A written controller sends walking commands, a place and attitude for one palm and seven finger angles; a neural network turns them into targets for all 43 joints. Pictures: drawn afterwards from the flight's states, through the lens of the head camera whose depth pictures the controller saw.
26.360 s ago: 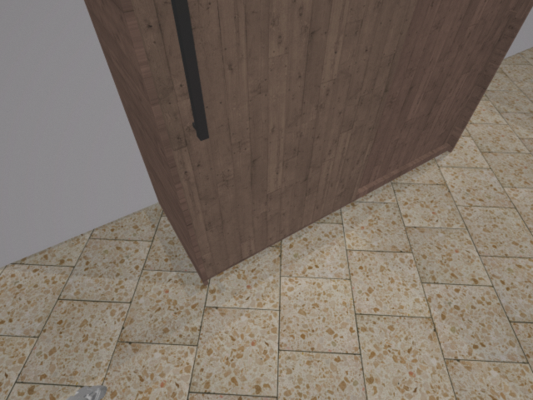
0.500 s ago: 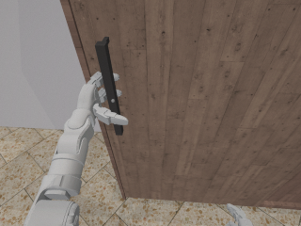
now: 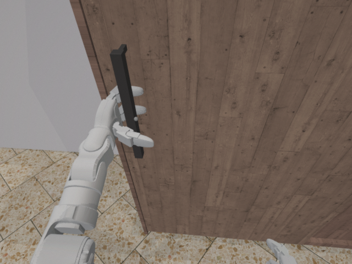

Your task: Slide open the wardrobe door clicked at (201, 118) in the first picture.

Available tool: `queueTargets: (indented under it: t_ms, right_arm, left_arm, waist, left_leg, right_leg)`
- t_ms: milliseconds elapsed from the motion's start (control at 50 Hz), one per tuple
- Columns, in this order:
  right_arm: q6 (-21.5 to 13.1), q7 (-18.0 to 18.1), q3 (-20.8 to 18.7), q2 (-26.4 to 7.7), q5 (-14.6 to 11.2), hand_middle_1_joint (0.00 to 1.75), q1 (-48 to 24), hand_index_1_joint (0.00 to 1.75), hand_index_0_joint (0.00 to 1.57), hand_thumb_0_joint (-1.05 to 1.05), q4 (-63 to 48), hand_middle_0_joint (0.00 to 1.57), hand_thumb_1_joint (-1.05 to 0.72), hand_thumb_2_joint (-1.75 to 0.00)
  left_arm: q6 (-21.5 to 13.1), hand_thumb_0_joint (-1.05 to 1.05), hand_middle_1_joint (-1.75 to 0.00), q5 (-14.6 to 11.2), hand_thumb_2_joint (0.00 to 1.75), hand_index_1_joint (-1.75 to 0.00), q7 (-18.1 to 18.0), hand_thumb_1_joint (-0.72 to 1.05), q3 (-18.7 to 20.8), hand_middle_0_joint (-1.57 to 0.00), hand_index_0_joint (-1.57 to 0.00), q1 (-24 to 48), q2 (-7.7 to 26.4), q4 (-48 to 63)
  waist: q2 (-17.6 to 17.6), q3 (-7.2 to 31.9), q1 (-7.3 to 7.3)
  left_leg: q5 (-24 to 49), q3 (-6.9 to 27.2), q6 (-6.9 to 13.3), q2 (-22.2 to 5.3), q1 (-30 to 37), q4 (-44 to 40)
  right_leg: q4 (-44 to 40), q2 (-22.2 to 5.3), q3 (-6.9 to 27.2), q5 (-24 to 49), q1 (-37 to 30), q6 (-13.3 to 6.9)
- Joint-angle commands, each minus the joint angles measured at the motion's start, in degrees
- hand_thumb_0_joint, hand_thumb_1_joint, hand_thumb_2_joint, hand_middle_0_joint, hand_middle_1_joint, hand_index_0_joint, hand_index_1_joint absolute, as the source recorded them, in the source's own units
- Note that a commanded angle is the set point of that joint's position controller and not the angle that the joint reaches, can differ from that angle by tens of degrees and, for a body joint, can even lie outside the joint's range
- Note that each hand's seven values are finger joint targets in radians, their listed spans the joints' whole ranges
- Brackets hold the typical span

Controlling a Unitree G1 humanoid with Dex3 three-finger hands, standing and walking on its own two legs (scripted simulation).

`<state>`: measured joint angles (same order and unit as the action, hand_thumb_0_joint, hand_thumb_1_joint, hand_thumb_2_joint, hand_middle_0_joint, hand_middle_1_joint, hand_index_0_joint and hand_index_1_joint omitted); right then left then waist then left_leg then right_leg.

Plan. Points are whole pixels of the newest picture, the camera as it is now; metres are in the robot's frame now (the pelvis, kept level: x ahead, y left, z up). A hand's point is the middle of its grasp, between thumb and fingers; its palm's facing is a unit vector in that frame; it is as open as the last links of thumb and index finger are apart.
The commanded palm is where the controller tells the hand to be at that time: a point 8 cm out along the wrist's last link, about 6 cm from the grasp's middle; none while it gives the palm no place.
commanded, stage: slide the fingers in behind the handle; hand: left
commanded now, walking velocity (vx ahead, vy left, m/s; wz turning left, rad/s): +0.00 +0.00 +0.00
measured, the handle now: (132, 109) +0.44 +0.14 +0.15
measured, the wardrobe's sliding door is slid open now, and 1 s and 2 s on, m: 0.00 0.00 0.00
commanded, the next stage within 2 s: grip the handle and tug to test in 0.32 s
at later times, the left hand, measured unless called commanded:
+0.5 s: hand (134, 119) +0.38 +0.12 +0.17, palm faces -0.05 -1.00 -0.01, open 13.9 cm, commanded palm +0.36 +0.17 +0.16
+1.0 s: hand (135, 118) +0.38 +0.12 +0.17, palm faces -0.03 -1.00 -0.01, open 7.2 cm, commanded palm +0.36 +0.17 +0.16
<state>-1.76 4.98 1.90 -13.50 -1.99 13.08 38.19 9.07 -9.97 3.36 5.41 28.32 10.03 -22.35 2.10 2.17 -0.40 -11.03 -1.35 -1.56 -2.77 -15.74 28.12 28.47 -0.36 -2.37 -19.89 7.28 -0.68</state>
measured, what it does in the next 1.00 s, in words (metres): stands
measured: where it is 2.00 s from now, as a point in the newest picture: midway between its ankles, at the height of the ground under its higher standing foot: outside the picture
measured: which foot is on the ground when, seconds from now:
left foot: down 0.00-1.00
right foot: down 0.00-1.00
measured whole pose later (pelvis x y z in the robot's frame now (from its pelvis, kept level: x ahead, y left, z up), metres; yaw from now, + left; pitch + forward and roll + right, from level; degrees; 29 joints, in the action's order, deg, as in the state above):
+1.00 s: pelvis +0.00 +0.01 +0.00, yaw +0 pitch -1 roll +0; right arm -1.5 4.7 2.2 -12.9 -1.8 13.1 38.3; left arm 9.0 -9.5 2.1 4.3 29.9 9.5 -23.5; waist 1.9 2.0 -0.4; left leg -11.0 -1.3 -1.1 -2.3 -16.3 28.5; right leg 28.2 -0.8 -2.4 -19.5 7.5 -0.2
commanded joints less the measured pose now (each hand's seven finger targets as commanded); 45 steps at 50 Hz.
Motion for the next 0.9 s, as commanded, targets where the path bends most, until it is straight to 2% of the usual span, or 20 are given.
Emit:
queueTargets:
  t_ms: [0, 20, 40, 140, 160, 200, 260, 300, 320, 400, 420, 480, 520, 560, 580, 720, 740, 800, 840, 880]
  right_arm:
    - [-2.9, 0.3, -2.1, -6.4, -0.1, 0.30, -6.1, 0.30, 0.20, 0.00, -8.6, 0.20, -0.90, -0.90]
    - [-2.9, 0.3, -2.2, -6.7, 0.0, 0.30, -6.1, 0.30, 0.20, 0.00, -8.6, 0.20, -0.90, -0.90]
    - [-3.0, 0.2, -2.0, -6.3, -0.1, 0.30, -6.5, 0.30, 0.20, 0.00, -9.0, 0.20, -0.90, -0.90]
    - [-2.8, 0.2, -2.0, -6.4, -0.3, 0.30, -6.4, 0.30, 0.20, 0.00, -8.7, 0.20, -0.90, -0.90]
    - [-2.8, 0.3, -2.1, -6.5, -0.2, 0.30, -6.4, 0.30, 0.20, 0.00, -8.5, 0.20, -0.90, -0.90]
    - [-2.8, 0.3, -1.9, -6.3, -0.3, 0.30, -6.6, 0.30, 0.20, 0.00, -8.6, 0.20, -0.90, -0.90]
    - [-2.9, 0.2, -2.1, -6.3, -0.1, 0.30, -6.4, 0.30, 0.20, 0.00, -8.6, 0.20, -0.90, -0.90]
    - [-3.0, 0.1, -2.0, -6.3, -0.1, 0.30, -6.4, 0.30, 0.20, 0.00, -8.7, 0.20, -0.90, -0.90]
    - [-2.9, 0.1, -2.2, -6.5, 0.0, 0.30, -6.0, 0.30, 0.20, 0.00, -8.6, 0.20, -0.90, -0.90]
    - [-2.7, 0.2, -2.0, -6.3, -0.1, 0.30, -6.5, 0.30, 0.20, 0.00, -8.8, 0.20, -0.90, -0.90]
    - [-2.7, 0.2, -2.2, -6.5, 0.0, 0.30, -6.4, 0.30, 0.20, 0.00, -8.9, 0.20, -0.90, -0.90]
    - [-2.9, -0.2, -2.0, -6.0, -0.1, 0.30, -6.6, 0.30, 0.20, 0.00, -9.2, 0.20, -0.90, -0.90]
    - [-2.6, 0.0, -2.2, -6.7, 0.0, 0.30, -6.4, 0.30, 0.20, 0.00, -8.8, 0.20, -0.90, -0.90]
    - [-2.6, -0.1, -1.9, -6.1, -0.2, 0.30, -7.0, 0.30, 0.20, 0.00, -9.2, 0.20, -0.90, -0.90]
    - [-2.7, -0.1, -2.0, -6.0, -0.2, 0.30, -6.9, 0.30, 0.20, 0.00, -9.1, 0.20, -0.90, -0.90]
    - [-2.3, 0.2, -2.0, -6.5, 0.1, 0.30, -6.5, 0.30, 0.20, 0.00, -8.4, 0.20, -0.90, -0.90]
    - [-2.2, 0.2, -1.8, -6.3, -0.1, 0.30, -6.8, 0.30, 0.20, 0.00, -8.4, 0.20, -0.90, -0.90]
    - [-2.4, 0.3, -1.8, -6.1, 0.0, 0.30, -6.5, 0.30, 0.20, 0.00, -8.2, 0.20, -0.90, -0.90]
    - [-2.3, 0.3, -1.9, -6.3, 0.0, 0.30, -6.2, 0.30, 0.20, 0.00, -8.0, 0.20, -0.90, -0.90]
    - [-2.6, 0.1, -1.9, -6.1, 0.1, 0.30, -6.3, 0.30, 0.20, 0.00, -8.3, 0.20, -0.90, -0.90]
  left_arm:
    - [-4.4, 0.00, -1.20, -0.7, 0.30, -1.20, 0.4, -0.50, 2.6, -0.30, -0.30, 26.4, 7.3, 13.5]
    - [-4.7, 0.00, -1.20, -0.6, 0.30, -1.20, 0.3, -0.50, 3.6, -0.30, -0.30, 24.7, 8.5, 13.3]
    - [-4.7, 0.00, -1.20, -0.8, 0.30, -1.20, 0.6, -0.50, 2.1, -0.30, -0.30, 24.4, 6.7, 13.8]
    - [-4.5, 0.00, -1.20, -0.8, 0.30, -1.20, 0.5, -0.50, 1.4, -0.30, -0.30, 25.6, 6.3, 13.3]
    - [-4.4, 0.00, -1.20, -0.6, 0.30, -1.20, 0.3, -0.50, 2.7, -0.30, -0.30, 25.9, 7.8, 13.1]
    - [-4.1, 0.00, -1.20, -0.6, 0.30, -1.20, 0.4, -0.50, 1.0, -0.30, -0.30, 26.7, 6.0, 12.8]
    - [-4.3, 0.00, -1.20, -0.5, 0.30, -1.20, -0.1, -0.50, 2.3, -0.30, -0.30, 26.6, 7.0, 13.5]
    - [-4.4, 0.00, -1.20, -0.5, 0.30, -1.20, 0.0, -0.50, 1.6, -0.30, -0.30, 26.3, 6.2, 14.0]
    - [-4.5, 0.00, -1.20, -0.5, 0.30, -1.20, -0.1, -0.50, 3.0, -0.30, -0.30, 24.6, 7.6, 13.3]
    - [-4.3, 0.00, -1.20, -0.6, 0.30, -1.20, 0.1, -0.50, 3.2, -0.30, -0.30, 25.7, 7.8, 13.8]
    - [-4.5, 0.00, -1.21, -0.3, 0.32, -1.21, -0.1, -0.45, 3.5, -0.30, -0.30, 24.4, 8.2, 14.1]
    - [-4.5, 0.00, -1.23, -0.3, 0.38, -1.23, -0.1, -0.31, 0.3, -0.32, -0.32, 25.2, 5.0, 16.0]
    - [-4.1, 0.00, -1.24, -0.4, 0.42, -1.24, -0.4, -0.22, 3.1, -0.33, -0.33, 23.3, 7.9, 14.3]
    - [-4.0, 0.00, -1.25, -0.3, 0.46, -1.25, -0.3, -0.13, 0.6, -0.34, -0.34, 25.3, 5.4, 15.9]
    - [-4.0, 0.00, -1.26, -0.1, 0.48, -1.26, -0.4, -0.08, -0.6, -0.35, -0.35, 25.6, 4.2, 16.0]
    - [-3.3, 0.00, -1.31, 0.0, 0.62, -1.31, -1.0, 0.25, 0.6, -0.38, -0.38, 26.1, 5.6, 13.2]
    - [-3.3, 0.00, -1.31, 0.0, 0.64, -1.31, -0.8, 0.29, -0.7, -0.38, -0.38, 27.7, 4.5, 13.1]
    - [-3.5, 0.00, -1.33, 0.1, 0.70, -1.33, -0.9, 0.43, -0.9, -0.40, -0.40, 29.2, 4.1, 12.7]
    - [-3.8, 0.00, -1.35, 0.0, 0.74, -1.35, -1.0, 0.53, 0.4, -0.41, -0.41, 29.4, 5.5, 12.4]
    - [-3.9, 0.00, -1.36, -0.1, 0.78, -1.36, -0.7, 0.62, -0.8, -0.42, -0.42, 28.2, 3.8, 12.4]
  waist:
    - [-4.9, 14.3, 0.42]
    - [-4.7, 14.4, -0.17]
    - [-4.0, 14.1, 0.00]
    - [-5.3, 12.2, 0.67]
    - [-5.1, 12.5, 0.52]
    - [-3.2, 11.6, 0.76]
    - [-3.5, 13.9, 0.36]
    - [-3.9, 14.1, 0.37]
    - [-4.0, 14.3, -0.07]
    - [-4.1, 13.5, 0.11]
    - [-3.7, 13.9, -0.13]
    - [-2.0, 14.4, 0.37]
    - [-4.7, 13.6, -0.06]
    - [-2.5, 13.0, 0.30]
    - [-3.1, 12.9, 0.70]
    - [-4.6, 12.6, 0.66]
    - [-3.8, 11.8, 1.25]
    - [-2.8, 13.0, 1.21]
    - [-3.0, 14.0, 1.02]
    - [-2.5, 14.7, 0.82]
  left_leg:
    - [10.5, -0.4, 3.8, 2.8, 13.1, -0.8]
    - [11.3, -0.3, 3.7, 2.7, 13.1, -0.9]
    - [11.3, -0.5, 3.8, 2.8, 13.1, -0.9]
    - [9.5, -0.3, 3.8, 2.6, 12.6, -1.1]
    - [9.3, -0.3, 3.8, 2.6, 12.7, -1.0]
    - [8.5, -0.2, 3.7, 2.7, 12.6, -1.0]
    - [9.8, -0.1, 3.7, 2.7, 13.6, -0.9]
    - [10.3, -0.3, 3.7, 2.7, 13.5, -0.9]
    - [11.0, -0.1, 3.6, 2.6, 13.5, -0.9]
    - [10.2, -0.4, 3.6, 2.7, 12.7, -1.1]
    - [10.8, -0.4, 3.7, 2.6, 13.3, -1.1]
    - [11.4, -0.2, 3.5, 2.6, 14.4, -0.9]
    - [11.1, -0.1, 3.6, 2.4, 13.7, -1.2]
    - [10.3, -0.1, 3.5, 2.4, 14.1, -1.3]
    - [10.4, 0.1, 3.5, 2.4, 14.3, -1.1]
    - [9.1, 0.5, 3.5, 2.3, 13.9, -1.4]
    - [8.4, 0.5, 3.5, 2.3, 13.8, -1.5]
    - [8.2, 0.7, 3.3, 2.4, 14.1, -1.3]
    - [8.9, 0.8, 3.4, 2.4, 14.2, -1.2]
    - [10.0, 0.6, 3.3, 2.5, 14.5, -1.0]
  right_leg:
    - [-4.8, 1.5, 0.4, 22.9, 4.8, 0.1]
    - [-4.7, 1.5, 0.3, 23.3, 4.0, 0.0]
    - [-4.5, 1.4, 0.3, 23.6, 4.2, 0.0]
    - [-5.2, 1.6, 0.2, 21.3, 5.7, 0.2]
    - [-5.2, 1.7, 0.3, 20.9, 5.8, 0.1]
    - [-5.3, 1.7, 0.3, 19.6, 6.6, -0.1]
    - [-5.1, 1.6, 0.3, 20.6, 5.7, -0.1]
    - [-4.8, 1.7, 0.3, 21.5, 5.4, -0.1]
    - [-4.9, 1.7, 0.1, 22.0, 4.7, -0.2]
    - [-4.9, 1.7, 0.3, 21.4, 4.9, -0.2]
    - [-5.0, 1.7, 0.2, 21.6, 4.6, -0.2]
    - [-4.7, 1.7, 0.0, 22.0, 5.2, -0.3]
    - [-5.1, 1.9, -0.1, 21.5, 4.8, -0.2]
    - [-5.0, 1.8, 0.0, 20.3, 5.7, -0.4]
    - [-5.0, 1.9, -0.2, 20.1, 6.1, -0.4]
    - [-5.6, 2.0, -0.1, 18.2, 6.4, -0.3]
    - [-5.6, 1.8, -0.1, 17.5, 7.2, -0.2]
    - [-5.3, 1.9, -0.2, 16.9, 7.4, -0.5]
    - [-5.2, 1.9, -0.2, 17.7, 6.6, -0.5]
    - [-4.8, 1.9, -0.3, 19.1, 6.3, -0.5]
